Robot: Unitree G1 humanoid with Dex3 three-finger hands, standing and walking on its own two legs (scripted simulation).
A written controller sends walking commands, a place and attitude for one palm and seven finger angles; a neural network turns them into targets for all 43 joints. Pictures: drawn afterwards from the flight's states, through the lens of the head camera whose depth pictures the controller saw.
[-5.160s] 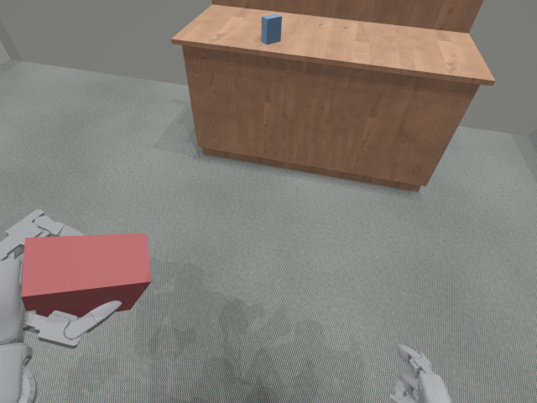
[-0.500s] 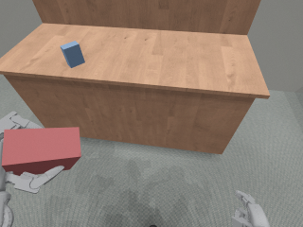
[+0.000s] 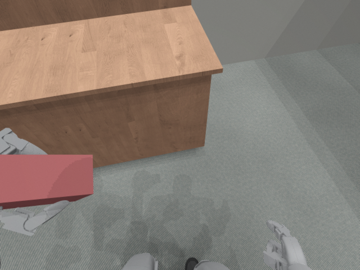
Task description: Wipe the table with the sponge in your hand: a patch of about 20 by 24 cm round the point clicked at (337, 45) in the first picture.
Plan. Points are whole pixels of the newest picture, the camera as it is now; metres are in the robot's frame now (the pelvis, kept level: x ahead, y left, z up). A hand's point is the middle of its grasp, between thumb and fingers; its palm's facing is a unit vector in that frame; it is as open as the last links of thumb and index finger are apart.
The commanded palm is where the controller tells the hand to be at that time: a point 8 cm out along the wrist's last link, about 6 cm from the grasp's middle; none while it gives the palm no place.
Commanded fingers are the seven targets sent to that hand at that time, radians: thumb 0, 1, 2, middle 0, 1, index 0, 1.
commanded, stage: turn to face it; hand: left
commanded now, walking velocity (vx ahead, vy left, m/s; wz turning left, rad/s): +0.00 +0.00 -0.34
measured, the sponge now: (56, 182) +0.23 +0.19 +0.16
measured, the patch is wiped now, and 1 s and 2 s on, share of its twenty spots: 0.00 0.00 0.00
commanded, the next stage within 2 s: take the last steps up to it in 0.36 s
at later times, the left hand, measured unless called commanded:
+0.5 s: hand (60, 205) +0.20 +0.18 +0.16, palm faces +0.30 -0.81 -0.51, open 9.9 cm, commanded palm +0.16 +0.21 +0.18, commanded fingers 0.00 0.10 1.30 -1.20 -1.60 -1.20 -1.60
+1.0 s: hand (70, 192) +0.21 +0.16 +0.18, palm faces +0.26 -0.85 -0.47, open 9.9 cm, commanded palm +0.16 +0.21 +0.18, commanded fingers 0.00 0.10 1.30 -1.20 -1.60 -1.20 -1.60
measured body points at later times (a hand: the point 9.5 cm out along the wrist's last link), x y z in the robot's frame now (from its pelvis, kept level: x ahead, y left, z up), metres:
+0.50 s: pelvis -0.04 -0.04 -0.01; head -0.03 -0.07 +0.44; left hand +0.17 +0.22 +0.19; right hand +0.09 -0.27 -0.11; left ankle -0.06 +0.13 -0.73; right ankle -0.02 -0.12 -0.74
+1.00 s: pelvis -0.03 -0.04 +0.02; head -0.02 -0.06 +0.47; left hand +0.19 +0.20 +0.20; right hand +0.07 -0.34 -0.08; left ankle -0.01 +0.12 -0.68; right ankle -0.02 -0.12 -0.73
